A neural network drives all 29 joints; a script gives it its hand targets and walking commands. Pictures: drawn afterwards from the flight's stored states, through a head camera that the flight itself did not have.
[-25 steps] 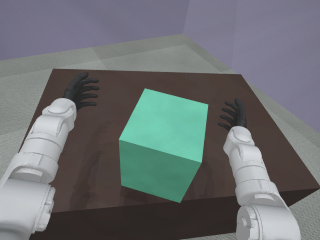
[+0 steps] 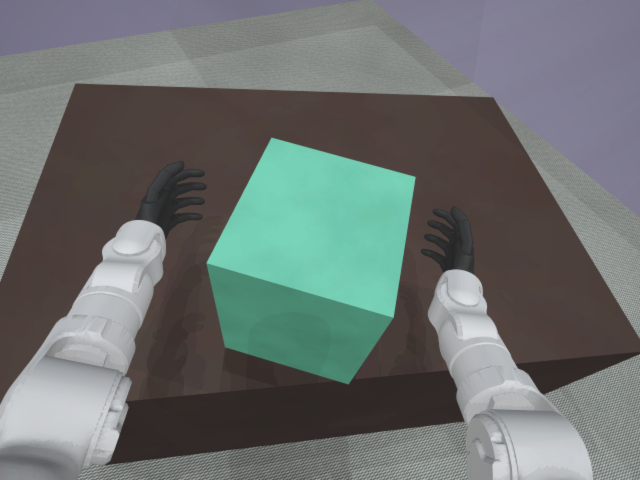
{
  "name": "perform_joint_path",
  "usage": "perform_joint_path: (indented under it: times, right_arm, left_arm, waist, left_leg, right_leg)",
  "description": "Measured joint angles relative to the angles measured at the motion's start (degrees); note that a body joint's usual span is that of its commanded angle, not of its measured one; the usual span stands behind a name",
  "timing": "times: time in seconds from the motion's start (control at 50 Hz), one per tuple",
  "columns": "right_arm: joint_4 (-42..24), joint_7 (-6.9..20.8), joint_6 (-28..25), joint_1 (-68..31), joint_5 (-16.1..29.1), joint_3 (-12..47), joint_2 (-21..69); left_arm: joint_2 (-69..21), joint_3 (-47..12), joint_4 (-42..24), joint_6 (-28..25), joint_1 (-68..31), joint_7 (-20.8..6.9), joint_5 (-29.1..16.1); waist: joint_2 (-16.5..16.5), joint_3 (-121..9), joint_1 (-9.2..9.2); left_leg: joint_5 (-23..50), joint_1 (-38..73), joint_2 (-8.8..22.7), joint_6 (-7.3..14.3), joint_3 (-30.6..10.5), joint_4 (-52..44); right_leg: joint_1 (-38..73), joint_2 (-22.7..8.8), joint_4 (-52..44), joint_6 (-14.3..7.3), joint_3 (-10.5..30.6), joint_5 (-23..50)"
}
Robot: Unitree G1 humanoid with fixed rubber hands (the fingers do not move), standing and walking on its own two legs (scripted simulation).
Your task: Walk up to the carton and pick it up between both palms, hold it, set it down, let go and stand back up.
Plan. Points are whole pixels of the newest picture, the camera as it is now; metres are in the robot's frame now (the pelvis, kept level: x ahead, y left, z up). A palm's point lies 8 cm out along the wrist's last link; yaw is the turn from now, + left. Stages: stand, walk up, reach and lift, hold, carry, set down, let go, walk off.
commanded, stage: reach and lift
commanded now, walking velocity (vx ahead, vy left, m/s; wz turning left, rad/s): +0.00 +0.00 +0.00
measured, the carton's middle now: (312, 269) +0.42 -0.02 -0.02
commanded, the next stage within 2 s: none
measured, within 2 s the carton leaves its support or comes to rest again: neither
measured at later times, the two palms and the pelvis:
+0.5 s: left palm (198, 254) +0.44 +0.14 -0.02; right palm (424, 293) +0.37 -0.18 -0.02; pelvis -0.03 +0.00 -0.03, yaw -1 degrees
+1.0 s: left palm (213, 244) +0.45 +0.11 +0.00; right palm (420, 274) +0.39 -0.18 +0.00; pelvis -0.03 -0.01 -0.03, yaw -1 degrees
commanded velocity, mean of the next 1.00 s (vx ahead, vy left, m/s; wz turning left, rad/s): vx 0.00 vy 0.00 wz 0.00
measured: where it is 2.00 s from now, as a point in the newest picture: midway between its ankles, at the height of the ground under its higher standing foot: outside the picture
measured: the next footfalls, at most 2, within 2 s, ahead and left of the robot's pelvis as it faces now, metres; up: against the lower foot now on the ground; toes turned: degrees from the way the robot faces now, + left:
none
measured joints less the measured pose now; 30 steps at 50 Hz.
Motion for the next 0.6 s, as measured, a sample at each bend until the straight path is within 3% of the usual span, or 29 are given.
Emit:
perform_joint_path:
  times: [0.12,0.28,0.6]
  right_arm:
    - [2.7,-0.1,-5.4,0.0,0.0,1.0,2.1]
    - [-0.6,-1.0,-9.6,0.0,0.0,1.0,5.0]
    - [-2.4,-1.9,-3.9,-5.8,0.0,-4.7,5.9]
  left_arm:
    - [-0.6,0.0,3.3,-4.0,0.0,-0.3,1.5]
    - [-2.5,0.0,0.0,-6.9,-0.1,-0.3,2.5]
    - [-4.9,0.0,0.2,-6.7,-4.3,2.4,3.8]
  waist:
    - [0.0,-0.8,0.00]
    - [0.7,-3.0,0.00]
    - [0.7,-4.4,0.00]
  left_leg:
    - [0.0,-6.2,0.1,-0.3,0.0,2.2]
    - [0.0,-16.2,0.3,-0.3,0.0,6.2]
    - [-0.1,-21.4,0.3,-0.3,0.0,10.0]
  right_leg:
    - [-6.8,0.0,3.4,0.6,0.0,-0.7]
    - [-17.1,0.0,8.1,0.8,0.0,-1.1]
    - [-22.4,-0.1,12.1,0.8,0.0,-1.3]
